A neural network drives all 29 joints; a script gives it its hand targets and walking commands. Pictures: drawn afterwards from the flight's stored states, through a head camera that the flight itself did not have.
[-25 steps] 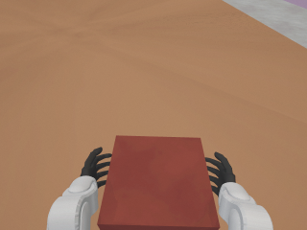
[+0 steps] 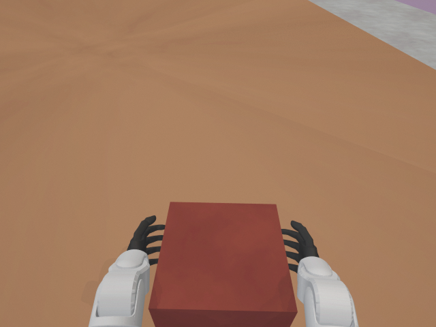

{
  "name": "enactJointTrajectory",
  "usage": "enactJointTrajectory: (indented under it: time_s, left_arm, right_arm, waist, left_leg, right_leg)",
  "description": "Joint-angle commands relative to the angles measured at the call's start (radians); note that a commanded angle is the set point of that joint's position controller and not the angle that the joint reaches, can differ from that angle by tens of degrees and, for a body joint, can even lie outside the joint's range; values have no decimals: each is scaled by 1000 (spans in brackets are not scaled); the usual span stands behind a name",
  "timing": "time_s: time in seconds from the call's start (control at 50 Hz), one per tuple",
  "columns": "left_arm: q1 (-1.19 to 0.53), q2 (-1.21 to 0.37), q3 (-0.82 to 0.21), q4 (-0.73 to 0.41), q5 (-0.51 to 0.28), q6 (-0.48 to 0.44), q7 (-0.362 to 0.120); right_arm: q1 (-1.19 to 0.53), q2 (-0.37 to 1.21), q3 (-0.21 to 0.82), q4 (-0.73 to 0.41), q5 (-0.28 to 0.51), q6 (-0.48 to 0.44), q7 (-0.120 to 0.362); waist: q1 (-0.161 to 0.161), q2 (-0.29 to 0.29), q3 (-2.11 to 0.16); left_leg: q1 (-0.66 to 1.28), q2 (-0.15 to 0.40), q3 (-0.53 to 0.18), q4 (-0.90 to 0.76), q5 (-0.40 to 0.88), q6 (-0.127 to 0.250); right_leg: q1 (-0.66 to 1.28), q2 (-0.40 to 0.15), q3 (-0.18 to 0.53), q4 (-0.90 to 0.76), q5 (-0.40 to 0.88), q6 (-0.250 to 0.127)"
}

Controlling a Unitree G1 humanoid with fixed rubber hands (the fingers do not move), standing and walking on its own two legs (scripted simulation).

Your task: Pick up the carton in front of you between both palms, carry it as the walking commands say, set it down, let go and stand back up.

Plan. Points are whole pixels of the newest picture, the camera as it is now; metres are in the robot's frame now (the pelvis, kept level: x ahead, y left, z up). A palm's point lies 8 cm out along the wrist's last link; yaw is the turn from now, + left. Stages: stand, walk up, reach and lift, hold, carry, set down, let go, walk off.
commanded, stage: carry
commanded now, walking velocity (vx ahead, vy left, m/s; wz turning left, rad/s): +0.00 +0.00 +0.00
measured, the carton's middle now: (221, 282) +0.26 +0.00 -0.05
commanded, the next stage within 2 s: hold in 0.92 s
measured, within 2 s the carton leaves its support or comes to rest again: neither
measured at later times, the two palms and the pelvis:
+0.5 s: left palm (141, 265) +0.25 +0.14 +0.04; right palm (312, 271) +0.25 -0.16 +0.04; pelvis -0.03 -0.01 +0.00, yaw +0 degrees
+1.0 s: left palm (145, 272) +0.24 +0.13 +0.03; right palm (320, 280) +0.23 -0.17 +0.03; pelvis -0.04 -0.01 +0.01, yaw -2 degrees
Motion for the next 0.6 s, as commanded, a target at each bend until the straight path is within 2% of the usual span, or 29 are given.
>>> enactJointTrajectory:
  time_s: [0.0, 0.08, 0.16, 0.28, 0.36, 0.58]
  left_arm:
    - [-418, -656, -454, -12, -195, -110, -165]
    - [-476, -689, -420, 101, -171, -205, -186]
    - [-539, -786, -458, 137, -183, -257, -214]
    - [-532, -892, -540, 81, -224, -216, -237]
    - [-492, -871, -509, 93, -207, -179, -237]
    - [-534, -895, -514, 90, -220, -181, -245]
  right_arm:
    - [-401, 669, 446, -1, 188, -105, 163]
    - [-462, 696, 408, 110, 165, -202, 188]
    - [-526, 792, 440, 145, 176, -255, 215]
    - [-522, 900, 522, 92, 222, -215, 241]
    - [-482, 877, 489, 104, 205, -177, 241]
    - [-524, 901, 491, 102, 217, -179, 248]
  waist:
    - [1, -1, -179]
    - [3, 3, -186]
    - [3, 5, -199]
    - [3, 7, -236]
    - [4, 5, -235]
    - [4, 6, -216]
  left_leg:
    - [198, 91, -86, -41, 335, 20]
    - [203, 91, -90, -56, 296, 18]
    - [203, 91, -93, -66, 263, 17]
    - [207, 92, -94, -60, 293, 17]
    - [198, 95, -94, -53, 312, 17]
    - [186, 94, -93, -58, 279, 11]
  right_leg:
    - [-81, -99, 56, -90, 356, -7]
    - [-97, -95, 63, -97, 299, -14]
    - [-105, -94, 72, -100, 264, -22]
    - [-95, -91, 75, -83, 293, -23]
    - [-100, -92, 74, -73, 318, -22]
    - [-123, -93, 81, -81, 294, -31]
